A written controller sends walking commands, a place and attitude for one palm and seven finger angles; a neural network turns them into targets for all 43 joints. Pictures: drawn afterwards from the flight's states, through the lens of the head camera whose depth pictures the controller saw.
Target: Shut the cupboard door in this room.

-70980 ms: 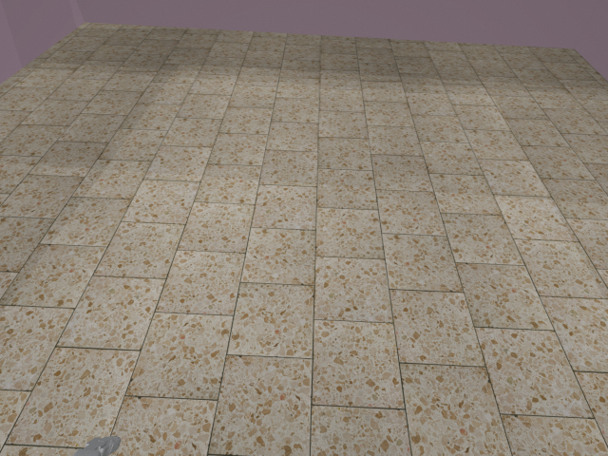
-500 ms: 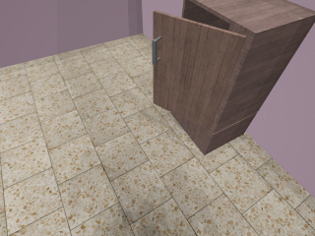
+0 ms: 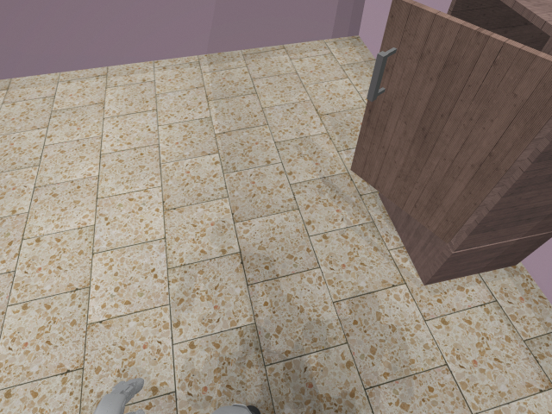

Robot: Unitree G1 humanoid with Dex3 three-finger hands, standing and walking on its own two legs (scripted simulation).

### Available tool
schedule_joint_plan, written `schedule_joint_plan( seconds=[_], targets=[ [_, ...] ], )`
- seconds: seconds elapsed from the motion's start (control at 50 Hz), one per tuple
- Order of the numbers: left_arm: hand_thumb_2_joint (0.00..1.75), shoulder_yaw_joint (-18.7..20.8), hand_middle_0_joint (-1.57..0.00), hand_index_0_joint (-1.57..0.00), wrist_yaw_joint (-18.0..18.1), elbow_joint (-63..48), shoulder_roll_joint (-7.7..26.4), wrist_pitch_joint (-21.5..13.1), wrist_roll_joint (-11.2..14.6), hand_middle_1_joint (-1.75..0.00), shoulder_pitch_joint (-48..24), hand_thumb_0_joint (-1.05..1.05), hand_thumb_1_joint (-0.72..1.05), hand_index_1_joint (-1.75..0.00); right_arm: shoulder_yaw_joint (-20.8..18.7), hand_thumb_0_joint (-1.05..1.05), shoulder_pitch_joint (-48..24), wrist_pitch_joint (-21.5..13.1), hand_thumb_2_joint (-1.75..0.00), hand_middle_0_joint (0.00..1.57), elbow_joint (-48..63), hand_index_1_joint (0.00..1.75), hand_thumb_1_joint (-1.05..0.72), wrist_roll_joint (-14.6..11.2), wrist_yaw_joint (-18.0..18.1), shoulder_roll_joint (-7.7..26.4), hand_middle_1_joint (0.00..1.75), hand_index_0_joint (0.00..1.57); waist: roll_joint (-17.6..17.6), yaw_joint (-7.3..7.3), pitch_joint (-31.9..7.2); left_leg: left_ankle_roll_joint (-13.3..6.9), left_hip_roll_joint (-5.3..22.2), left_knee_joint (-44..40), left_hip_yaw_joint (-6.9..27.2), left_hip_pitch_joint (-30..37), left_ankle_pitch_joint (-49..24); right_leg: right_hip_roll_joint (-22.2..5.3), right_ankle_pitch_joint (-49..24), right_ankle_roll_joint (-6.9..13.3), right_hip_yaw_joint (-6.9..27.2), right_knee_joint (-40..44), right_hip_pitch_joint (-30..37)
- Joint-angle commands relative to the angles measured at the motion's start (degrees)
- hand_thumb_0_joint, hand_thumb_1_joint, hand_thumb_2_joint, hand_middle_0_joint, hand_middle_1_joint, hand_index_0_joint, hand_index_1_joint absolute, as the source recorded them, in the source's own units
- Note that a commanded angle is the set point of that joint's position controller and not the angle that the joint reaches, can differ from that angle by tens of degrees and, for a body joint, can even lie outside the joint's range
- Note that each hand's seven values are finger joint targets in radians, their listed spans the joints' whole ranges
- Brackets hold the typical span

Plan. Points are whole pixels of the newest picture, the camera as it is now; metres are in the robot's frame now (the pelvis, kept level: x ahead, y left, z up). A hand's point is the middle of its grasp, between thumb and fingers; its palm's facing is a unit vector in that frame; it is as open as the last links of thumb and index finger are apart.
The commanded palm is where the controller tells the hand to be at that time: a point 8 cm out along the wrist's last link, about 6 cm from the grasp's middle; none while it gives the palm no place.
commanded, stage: walk to a spot facing it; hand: left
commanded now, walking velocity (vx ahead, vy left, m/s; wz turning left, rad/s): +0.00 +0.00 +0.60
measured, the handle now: (381, 74) +0.90 -0.25 -0.04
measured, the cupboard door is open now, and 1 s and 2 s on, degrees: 28 28 28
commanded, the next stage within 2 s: turn to face it in 1.12 s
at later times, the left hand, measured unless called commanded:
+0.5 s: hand out of the picture -0.01 +0.24 -0.17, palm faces +0.34 -0.91 -0.25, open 7.4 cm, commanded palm none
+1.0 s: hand out of the picture +0.03 +0.18 -0.16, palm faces +0.67 -0.72 -0.18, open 7.4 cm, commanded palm none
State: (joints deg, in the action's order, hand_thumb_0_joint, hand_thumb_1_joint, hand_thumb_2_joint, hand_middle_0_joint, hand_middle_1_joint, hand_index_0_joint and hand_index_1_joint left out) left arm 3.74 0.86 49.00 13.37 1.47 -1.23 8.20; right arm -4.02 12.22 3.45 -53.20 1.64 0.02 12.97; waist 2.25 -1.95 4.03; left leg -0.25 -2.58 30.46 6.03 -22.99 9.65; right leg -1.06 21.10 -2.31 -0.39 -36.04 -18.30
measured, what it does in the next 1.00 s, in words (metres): walks ahead, turning left: right foot, then left foot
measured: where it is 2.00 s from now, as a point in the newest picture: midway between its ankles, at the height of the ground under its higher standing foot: (204, 367)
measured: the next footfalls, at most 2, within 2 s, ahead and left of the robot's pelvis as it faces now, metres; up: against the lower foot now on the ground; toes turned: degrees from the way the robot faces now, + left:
right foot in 0.02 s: +0.03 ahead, -0.14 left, +0.00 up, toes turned +1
left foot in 0.34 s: +0.02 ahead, +0.13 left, +0.00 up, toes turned +19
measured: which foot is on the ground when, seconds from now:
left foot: down 0.00-0.02, up 0.04-0.32, down 0.34-0.66, up 0.68-1.00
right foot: up 0.00-0.00, down 0.02-0.34, up 0.36-0.66, down 0.68-1.00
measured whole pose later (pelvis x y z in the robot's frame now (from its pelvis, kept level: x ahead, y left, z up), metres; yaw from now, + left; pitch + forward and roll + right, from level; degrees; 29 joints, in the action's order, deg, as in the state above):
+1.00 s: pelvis +0.16 +0.06 +0.01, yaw +41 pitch +1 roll +0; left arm 2.5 0.3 56.1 8.4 -3.7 -2.1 21.1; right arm -4.0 7.1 2.2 -53.1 1.5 -3.3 13.0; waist -0.6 0.7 6.1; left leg -0.7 3.6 47.5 -5.2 -33.1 14.7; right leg -7.1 20.6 -3.0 -18.3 -21.8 -0.5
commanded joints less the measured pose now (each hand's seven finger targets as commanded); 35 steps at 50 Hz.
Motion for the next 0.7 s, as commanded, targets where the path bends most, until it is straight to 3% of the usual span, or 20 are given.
schedule_joint_plan(
  seconds=[0.0, 0.02, 0.06, 0.1, 0.14, 0.2, 0.24, 0.28, 0.3, 0.32, 0.34, 0.38, 0.4, 0.46, 0.56, 0.6, 0.62, 0.64, 0.66, 0.68],
  targets=[
    [0.9, 3.1, -0.2, -0.2, 1.4, -2.8, 14.9, -1.0, -1.1, -0.3, 8.0, 0.0, 0.9, -0.3, -2.6, 0.0, -2.7, -1.0, -0.9, 0.2, 6.9, 0.3, -0.9, -0.4, -0.6, 5.7, 0.3, 0.2, -16.1, 4.33, -3.6, 2.5, -3.0, 24.7, -2.4, -13.8, 23.0, -27.3, 2.8, 11.8, 24.6, 25.6, 9.2],
    [0.9, 2.8, -0.2, -0.2, 1.6, -3.4, 12.6, -1.3, -0.7, -0.3, 4.9, 0.0, 0.9, -0.3, -2.9, 0.0, -2.4, -0.5, -0.9, 0.2, 6.5, 0.3, -0.9, 0.2, -0.8, 6.4, 0.3, 0.2, -10.9, 2.22, -3.0, 1.8, 0.2, 34.6, -0.9, -12.5, 21.5, -25.7, -2.3, 13.1, 20.6, 22.9, 5.0],
    [0.9, 1.8, -0.2, -0.2, 1.6, -3.9, 8.6, -1.9, -0.5, -0.3, 0.5, 0.0, 0.9, -0.3, -2.5, 0.0, -1.3, -0.3, -0.9, 0.2, 5.1, 0.3, -0.9, -0.1, -1.2, 5.6, 0.3, 0.2, -12.2, -0.21, -1.8, 2.8, 3.0, 41.4, -2.2, -12.9, 16.0, -19.6, -19.7, 11.6, 9.3, 17.0, 5.9],
    [0.9, 1.7, -0.2, -0.2, 1.6, -3.8, 8.1, -2.1, -0.8, -0.3, 0.9, 0.0, 0.9, -0.3, -1.9, 0.0, -1.8, -0.3, -0.9, 0.2, 5.6, 0.3, -0.9, -0.6, -1.8, 4.4, 0.3, 0.2, -12.7, -0.26, -2.4, 3.6, 3.4, 36.3, -4.8, -10.8, 15.3, -17.5, -31.3, 10.1, 1.9, 13.8, 8.3],
    [0.9, 2.1, -0.2, -0.2, 1.6, -3.1, 9.7, -2.0, -0.8, -0.3, 4.2, 0.0, 0.9, -0.3, -1.4, 0.0, -4.4, -0.1, -0.9, 0.2, 6.3, 0.3, -0.9, -0.7, -1.9, 3.9, 0.3, 0.2, -13.1, 1.57, -3.1, 3.8, 3.4, 28.9, -7.5, -7.8, 15.8, -17.7, -36.5, 9.5, -1.0, 12.2, 10.8],
    [0.9, 2.8, -0.2, -0.2, 1.4, -1.6, 11.4, -1.7, -0.9, -0.3, 8.0, 0.0, 0.9, -0.3, -0.7, 0.0, -7.4, -0.6, -0.9, 0.2, 7.4, 0.3, -0.9, -0.9, -2.0, 3.4, 0.3, 0.2, -14.2, 3.87, -4.3, 3.1, 2.9, 17.9, -10.2, -4.4, 16.9, -18.7, -41.1, 9.0, -2.0, 9.5, 15.1],
    [0.9, 3.2, -0.2, -0.2, 1.3, -1.5, 12.3, -1.5, -0.9, -0.3, 8.4, 0.0, 0.9, -0.3, -0.7, 0.0, -6.3, -0.9, -0.9, 0.2, 7.3, 0.3, -0.9, -1.0, -1.9, 3.7, 0.3, 0.2, -13.9, 3.39, -4.6, 2.5, 2.6, 9.8, -11.4, -0.4, 14.2, -19.3, -40.6, 8.1, -3.1, 6.6, 14.6],
    [0.9, 3.2, -0.2, -0.2, 0.8, -1.4, 12.0, -1.2, -0.2, -0.3, 8.5, 0.0, 0.9, -0.3, -0.9, 0.0, -1.9, -1.5, -0.9, 0.2, 6.3, 0.3, -0.9, -0.6, -1.8, 5.8, 0.3, 0.2, -10.6, 1.0, -7.1, 1.4, 1.9, -2.6, -11.7, 11.2, 4.2, -17.4, -34.3, 4.2, -6.6, -0.3, 9.6],
    [0.9, 2.9, -0.2, -0.2, 0.4, -2.0, 9.8, -1.0, 0.1, -0.3, 9.4, 0.0, 0.9, -0.3, -2.0, 0.0, 1.4, -2.0, -0.9, 0.2, 5.8, 0.3, -0.9, -0.2, -1.8, 10.5, 0.3, 0.2, 0.0, -0.52, -10.5, -1.8, 9.8, -6.9, -1.3, 22.0, -5.7, -13.3, -18.8, 0.8, -9.9, -10.5, -0.2],
    [0.9, 1.5, -0.2, -0.2, -0.1, -4.9, 5.9, -1.0, 0.3, -0.3, 7.4, 0.0, 0.9, -0.3, -3.7, 0.0, 6.4, -2.2, -0.9, 0.2, 5.0, 0.3, -0.9, 0.3, -1.3, 17.4, 0.3, 0.2, 17.1, -3.5, -12.0, -10.9, 24.6, -8.3, 18.5, 29.5, -20.2, -5.5, 17.8, -2.3, -10.2, -22.8, -16.1],
    [0.9, 1.1, -0.2, -0.2, 0.2, -7.0, 6.7, -0.6, -0.5, -0.3, 1.1, 0.0, 0.9, -0.3, -3.5, 0.0, 10.7, -2.2, -0.9, 0.2, 2.9, 0.3, -0.9, 0.3, -0.6, 17.2, 0.3, 0.2, 11.4, -6.14, -10.9, -14.1, 26.1, -10.3, 20.4, 26.5, -8.5, -5.7, 18.7, -1.1, -3.6, -27.5, -19.2],
    [0.9, 1.7, -0.2, -0.2, -0.4, -6.4, 6.3, -1.0, -0.2, -0.3, -2.8, 0.0, 0.9, -0.3, -2.5, 0.0, 6.9, -2.8, -0.9, 0.2, 3.9, 0.3, -0.9, 0.4, 0.5, 13.9, 0.3, 0.2, 12.8, -4.45, -5.6, -12.0, 20.9, -12.6, 18.7, 19.4, 5.2, -6.2, 10.0, -0.6, -0.1, -29.9, -21.4],
    [0.9, 1.7, -0.2, -0.2, -1.0, -5.4, 6.5, -1.2, -0.3, -0.3, -1.9, 0.0, 0.9, -0.3, -1.9, 0.0, 3.9, -3.1, -0.9, 0.2, 4.7, 0.3, -0.9, 0.4, 0.5, 12.6, 0.3, 0.2, 9.2, -2.7, -4.3, -11.0, 19.3, -13.5, 16.6, 17.0, 9.8, -6.3, 6.5, -0.7, 0.3, -28.8, -20.2],
    [0.9, 1.6, -0.2, -0.2, -2.0, -3.6, 5.8, -1.4, -0.3, -0.3, 1.0, 0.0, 0.9, -0.3, -1.5, 0.0, 1.5, -3.8, -0.9, 0.2, 4.9, 0.3, -0.9, 0.3, 0.6, 12.1, 0.3, 0.2, 6.5, -0.5, -4.0, -9.9, 15.3, -14.2, 12.2, 15.9, 9.7, -4.6, 2.7, -1.2, -1.0, -20.7, -16.6],
    [0.9, 1.4, -0.2, -0.2, -2.4, -3.1, 5.1, -1.9, -0.3, -0.3, 3.8, 0.0, 0.9, -0.3, -1.9, 0.0, -0.3, -3.6, -0.9, 0.2, 4.4, 0.3, -0.9, 0.3, 0.1, 12.5, 0.3, 0.2, 6.3, 1.35, -2.0, -9.2, 12.7, -14.2, 12.2, 7.0, 17.7, -1.1, -0.8, -1.2, -4.5, -4.9, -3.9],
    [0.9, 1.9, -0.2, -0.2, -2.5, -1.5, 6.0, -2.4, -0.4, -0.3, 9.5, 0.0, 0.9, -0.3, -2.0, 0.0, -2.2, -3.4, -0.9, 0.2, 4.5, 0.3, -0.9, 0.0, -0.1, 11.7, 0.3, 0.2, 5.0, 4.36, -1.9, -7.8, 10.1, -9.8, 11.2, -1.0, 22.4, 0.8, -4.0, -1.0, -5.7, 2.2, 8.1],
    [0.9, 2.7, -0.2, -0.2, -2.1, -0.1, 7.9, -2.9, -0.6, -0.3, 14.7, 0.0, 0.9, -0.3, -1.7, 0.0, -3.8, -3.5, -0.9, 0.2, 5.0, 0.3, -0.9, -0.3, -0.1, 9.7, 0.3, 0.2, -0.1, 7.27, -2.9, -6.0, 6.5, -2.2, 8.5, -9.8, 24.5, -1.6, -2.1, -0.4, -2.5, 8.4, 19.0],
    [0.9, 3.7, -0.2, -0.2, -1.2, 0.8, 12.5, -3.8, -1.4, -0.3, 20.1, 0.0, 0.9, -0.3, -0.6, 0.0, -2.9, -4.0, -0.9, 0.2, 6.1, 0.3, -0.9, -1.0, -0.3, 5.2, 0.3, 0.2, -16.1, 9.77, -5.9, -2.5, -0.6, 15.5, -0.1, -20.0, 26.1, -15.8, 13.5, 3.4, 14.2, 19.6, 28.6],
    [0.9, 3.5, -0.2, -0.2, -0.6, 0.6, 14.7, -3.4, -0.9, -0.3, 21.1, 0.0, 0.9, -0.3, -0.7, 0.0, -4.9, -4.2, -0.9, 0.2, 7.7, 0.3, -0.9, -0.5, -0.5, 4.6, 0.3, 0.2, -21.1, 9.91, -3.8, -1.0, -1.7, 31.1, -2.9, -23.0, 27.7, -26.6, 22.8, 8.4, 30.3, 28.2, 23.5],
    [0.9, 3.4, -0.2, -0.2, -0.2, 0.0, 13.5, -3.8, -0.6, -0.3, 17.7, 0.0, 0.9, -0.3, -1.3, 0.0, -4.4, -4.0, -0.9, 0.2, 7.2, 0.3, -0.9, 0.2, -0.9, 6.4, 0.3, 0.2, -17.8, 6.93, -1.7, -1.1, 1.9, 39.3, 0.0, -23.2, 22.3, -27.8, 26.5, 10.3, 33.6, 29.5, 17.3]
  ],
)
